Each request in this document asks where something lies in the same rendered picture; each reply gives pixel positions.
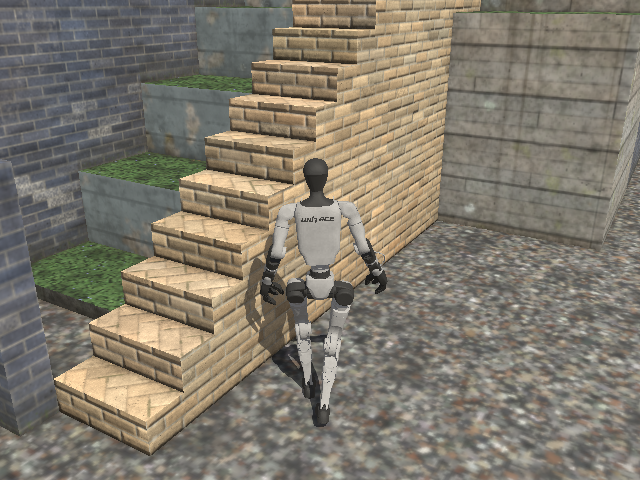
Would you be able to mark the stairs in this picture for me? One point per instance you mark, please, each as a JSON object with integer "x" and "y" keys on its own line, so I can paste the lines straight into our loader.
{"x": 360, "y": 84}

